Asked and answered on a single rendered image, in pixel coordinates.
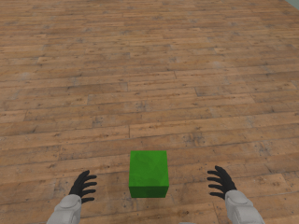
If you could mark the right robot forearm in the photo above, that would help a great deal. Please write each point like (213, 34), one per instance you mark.
(240, 209)

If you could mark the carton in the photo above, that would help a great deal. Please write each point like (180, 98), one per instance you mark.
(148, 174)

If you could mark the left robot forearm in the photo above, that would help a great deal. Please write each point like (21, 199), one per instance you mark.
(67, 211)

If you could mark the robot right hand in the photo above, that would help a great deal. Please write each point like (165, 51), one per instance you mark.
(226, 183)

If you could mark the robot left hand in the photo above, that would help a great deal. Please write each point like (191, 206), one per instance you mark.
(79, 186)

